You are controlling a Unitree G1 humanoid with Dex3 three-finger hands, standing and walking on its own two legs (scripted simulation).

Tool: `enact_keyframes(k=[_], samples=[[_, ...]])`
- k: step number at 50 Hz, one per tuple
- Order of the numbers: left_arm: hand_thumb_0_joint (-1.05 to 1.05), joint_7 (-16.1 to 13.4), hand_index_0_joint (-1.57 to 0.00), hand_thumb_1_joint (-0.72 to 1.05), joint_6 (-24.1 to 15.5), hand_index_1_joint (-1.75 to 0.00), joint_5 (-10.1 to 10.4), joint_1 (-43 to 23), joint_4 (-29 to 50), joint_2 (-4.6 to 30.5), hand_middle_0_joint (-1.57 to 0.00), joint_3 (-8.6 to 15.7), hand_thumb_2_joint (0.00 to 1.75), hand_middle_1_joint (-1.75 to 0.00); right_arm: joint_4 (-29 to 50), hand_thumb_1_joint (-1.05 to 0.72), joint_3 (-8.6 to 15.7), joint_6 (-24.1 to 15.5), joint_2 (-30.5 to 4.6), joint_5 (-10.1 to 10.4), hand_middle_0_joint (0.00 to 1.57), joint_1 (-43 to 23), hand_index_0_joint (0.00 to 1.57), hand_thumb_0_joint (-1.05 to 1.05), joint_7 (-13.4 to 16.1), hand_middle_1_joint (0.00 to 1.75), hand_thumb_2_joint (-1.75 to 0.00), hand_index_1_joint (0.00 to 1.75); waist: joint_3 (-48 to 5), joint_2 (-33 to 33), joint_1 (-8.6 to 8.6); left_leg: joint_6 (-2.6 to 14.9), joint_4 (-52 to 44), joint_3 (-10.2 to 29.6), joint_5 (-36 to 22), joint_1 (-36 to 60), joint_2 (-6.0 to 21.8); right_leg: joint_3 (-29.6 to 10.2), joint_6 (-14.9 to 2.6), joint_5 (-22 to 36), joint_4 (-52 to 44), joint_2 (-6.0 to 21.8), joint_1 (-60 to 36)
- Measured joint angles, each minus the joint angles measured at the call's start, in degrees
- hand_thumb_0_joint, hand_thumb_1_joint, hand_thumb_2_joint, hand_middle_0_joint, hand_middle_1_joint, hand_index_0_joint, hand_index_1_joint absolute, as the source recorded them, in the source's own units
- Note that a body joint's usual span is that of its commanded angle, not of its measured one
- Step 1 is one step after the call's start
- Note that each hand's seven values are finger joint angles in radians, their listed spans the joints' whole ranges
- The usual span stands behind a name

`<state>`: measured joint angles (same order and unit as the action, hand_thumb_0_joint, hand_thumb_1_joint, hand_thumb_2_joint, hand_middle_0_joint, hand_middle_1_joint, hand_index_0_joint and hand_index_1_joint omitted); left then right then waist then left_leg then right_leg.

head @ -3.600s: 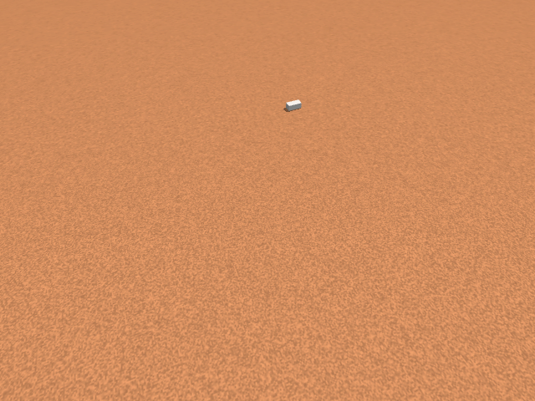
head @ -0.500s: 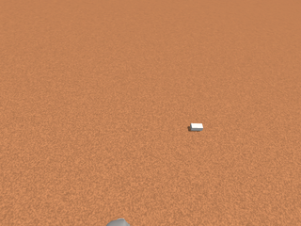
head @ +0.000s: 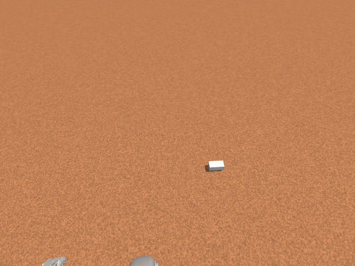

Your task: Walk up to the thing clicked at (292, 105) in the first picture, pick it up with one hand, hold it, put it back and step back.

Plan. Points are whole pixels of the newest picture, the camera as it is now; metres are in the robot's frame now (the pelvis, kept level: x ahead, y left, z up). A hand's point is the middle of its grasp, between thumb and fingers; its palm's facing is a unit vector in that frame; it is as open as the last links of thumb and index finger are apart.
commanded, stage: walk up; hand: left
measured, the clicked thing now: (216, 165) +0.83 -0.18 -0.73
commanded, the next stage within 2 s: none
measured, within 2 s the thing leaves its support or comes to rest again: neither
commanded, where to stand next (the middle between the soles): +0.53 -0.46 m, yaw +7 degrees
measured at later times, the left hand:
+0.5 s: hand (136, 241) +0.22 +0.14 -0.15, palm faces -0.05 -0.96 -0.29, open 7.4 cm
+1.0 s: hand (198, 217) +0.29 -0.02 -0.16, palm faces +0.02 -0.95 -0.31, open 7.4 cm
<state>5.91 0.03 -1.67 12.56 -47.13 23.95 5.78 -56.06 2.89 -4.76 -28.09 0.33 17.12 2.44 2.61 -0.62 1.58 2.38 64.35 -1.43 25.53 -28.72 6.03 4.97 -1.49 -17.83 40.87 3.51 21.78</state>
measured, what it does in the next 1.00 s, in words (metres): steps to the right: left foot, then right foot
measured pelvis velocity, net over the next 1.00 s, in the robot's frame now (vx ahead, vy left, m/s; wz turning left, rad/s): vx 0.27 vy -0.29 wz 0.04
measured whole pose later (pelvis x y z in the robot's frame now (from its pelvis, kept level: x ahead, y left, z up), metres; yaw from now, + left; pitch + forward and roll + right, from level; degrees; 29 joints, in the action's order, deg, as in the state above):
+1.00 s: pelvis +0.27 -0.29 -0.01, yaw +2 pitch -2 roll +1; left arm 4.5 3.2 -2.5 19.0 -46.4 24.2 4.3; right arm -52.1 2.1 -7.2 -23.4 -0.8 17.6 2.7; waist 4.7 4.4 2.5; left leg 3.8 40.6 -7.0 14.2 -24.5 0.0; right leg 2.9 -2.5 -27.3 55.8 -0.9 20.9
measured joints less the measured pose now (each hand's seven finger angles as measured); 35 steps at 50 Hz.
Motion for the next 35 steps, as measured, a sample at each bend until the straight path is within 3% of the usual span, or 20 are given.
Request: enact_keyframes(k=[6, 9, 11, 14, 17, 22, 25, 28, 29, 31, 33, 35], samples=[[0.0, -0.6, -0.21, 0.9, 0.4, -0.3, -0.7, 3.2, 0.8, 0.2, -0.2, -0.7, 0.9, -0.3, 1.6, -0.9, -1.1, -1.5, 3.3, -0.5, 0.21, -0.5, 0.2, 0.01, -1.2, 0.3, -0.9, 0.3, 0.5, 0.9, 2.45, -0.42, -14.1, -5.0, -3.4, -1.7, -2.9, 2.7, -2.4, -1.2, -5.0, -3.3, -5.7], [0.0, -0.7, -0.21, 0.9, 1.2, -0.3, -0.8, 4.7, 1.3, 0.9, -0.2, -0.8, 0.9, -0.3, 2.3, -0.9, -1.4, -2.0, 4.6, -0.5, 0.21, 0.3, 0.2, 0.01, -1.1, 0.3, -0.9, 0.3, 0.6, 2.4, 2.89, -0.1, -23.3, -6.0, -8.8, 1.7, -4.4, 3.9, -2.84, -3.9, -4.0, -4.2, -7.6], [0.0, -0.7, -0.21, 0.9, 1.7, -0.3, -0.6, 5.7, 1.5, 1.1, -0.2, -0.9, 0.9, -0.3, 3.5, -0.9, -1.2, -3.0, 4.6, -1.1, 0.21, 1.0, 0.21, 0.01, -0.7, 0.3, -0.9, 0.3, 0.7, 3.5, 2.21, 1.19, -27.2, -5.9, -14.5, 4.2, -5.2, 3.6, -2.78, -7.0, 1.8, -4.2, -6.4], [0.01, -1.0, -0.21, 0.9, 3.2, -0.3, -0.9, 5.4, 0.5, 0.5, -0.2, -1.2, 0.9, -0.3, 4.9, -0.9, -0.9, -2.7, 4.5, -0.8, 0.21, 0.9, 0.21, 0.01, 0.3, 0.3, -0.89, 0.3, 1.3, 5.6, 0.31, 1.33, -24.2, -6.0, -11.4, 4.9, -5.2, -2.7, -0.65, -8.9, 18.4, -5.1, 0.4], [0.01, -0.4, -0.21, 0.9, 3.8, -0.3, -1.0, 4.5, 0.0, 0.8, -0.2, -1.1, 0.9, -0.3, 4.8, -0.9, -0.8, -2.3, 4.3, -0.4, 0.21, 1.2, 0.21, 0.01, 0.8, 0.3, -0.89, 0.3, 1.2, 7.4, -0.62, 0.19, -25.9, -5.9, -10.7, 7.7, -4.3, -6.5, 0.36, -6.1, 25.2, -3.1, 6.2], [0.01, 1.2, -0.21, 0.9, 3.7, -0.3, -0.9, 2.8, 0.3, 1.9, -0.2, 0.1, 0.9, -0.3, 3.8, -0.9, -0.2, -2.2, 2.5, -1.4, 0.21, 2.3, 0.21, 0.01, 0.0, 0.3, -0.89, 0.3, 0.9, 7.9, -1.32, -1.98, -27.1, -4.9, -9.5, 10.4, -1.2, -9.0, 1.82, -1.9, 18.4, 3.0, 10.5], [0.01, 1.9, -0.21, 0.9, 4.0, -0.3, -0.8, 2.0, -0.1, 2.7, -0.2, 0.8, 0.9, -0.3, 3.5, -0.9, 0.4, -2.2, 0.9, -1.8, 0.21, 3.0, 0.21, 0.01, -0.5, 0.3, -0.89, 0.3, 0.4, 7.2, -1.9, -2.97, -26.5, -3.9, -7.9, 11.1, 1.1, -9.0, 1.87, -1.4, 11.5, 4.9, 9.9], [0.0, 2.1, -0.21, 0.9, 4.0, -0.3, -0.8, 1.5, -0.7, 3.6, -0.2, 1.5, 0.9, -0.3, 2.9, -0.89, 1.0, -1.6, -0.5, -2.0, 0.21, 3.4, 0.21, 0.01, -0.8, 0.3, -0.9, 0.3, -0.5, 6.1, -2.54, -3.91, -24.8, -2.6, -5.6, 11.2, 3.8, -7.0, 1.39, -0.9, 6.2, 5.2, 7.2], [0.0, 2.1, -0.21, 0.9, 3.7, -0.3, -0.7, 1.6, -0.8, 4.0, -0.2, 1.8, 0.9, -0.3, 2.6, -0.89, 1.2, -1.2, -1.0, -2.1, 0.21, 3.5, 0.21, 0.01, -0.8, 0.3, -0.9, 0.3, -0.9, 5.6, -2.59, -3.73, -23.6, -2.1, -4.3, 11.0, 4.7, -6.0, 1.22, -0.8, 4.3, 4.8, 5.6], [0.0, 1.6, -0.21, 0.9, 2.6, -0.3, -1.1, 1.5, -0.9, 4.0, -0.2, 2.4, 0.9, -0.3, 1.6, -0.89, 1.7, -0.1, -2.1, -2.3, 0.21, 3.3, 0.21, 0.01, -0.3, 0.3, -0.9, 0.3, -1.0, 3.3, -2.15, -1.56, -17.1, 0.8, 0.7, 8.9, 6.7, -4.0, 2.81, -0.2, 4.9, 2.5, 4.4], [0.0, 0.6, -0.21, 0.9, 1.6, -0.3, -1.1, 1.4, -0.5, 3.0, -0.2, 1.9, 0.9, -0.3, 0.0, -0.9, 2.0, 1.6, -2.2, -1.5, 0.21, 2.4, 0.2, 0.01, 0.8, 0.3, -0.9, 0.3, -0.8, 1.7, -1.4, -0.67, -5.5, 4.3, 4.1, 4.3, 3.8, -2.4, 2.93, -2.2, 7.3, 1.4, 4.4], [0.0, 0.0, -0.21, 0.9, 1.1, -0.3, -0.6, 1.9, -0.3, 1.6, -0.2, 1.0, 0.9, -0.3, -1.3, -0.9, 1.6, 1.9, -1.7, -0.6, 0.21, 1.2, 0.2, 0.01, 1.0, 0.3, -0.9, 0.3, -0.7, 0.5, -0.3, -0.17, 1.2, 4.1, 2.3, 0.6, 0.6, -1.1, 2.03, -2.4, 5.4, 0.4, 2.5]])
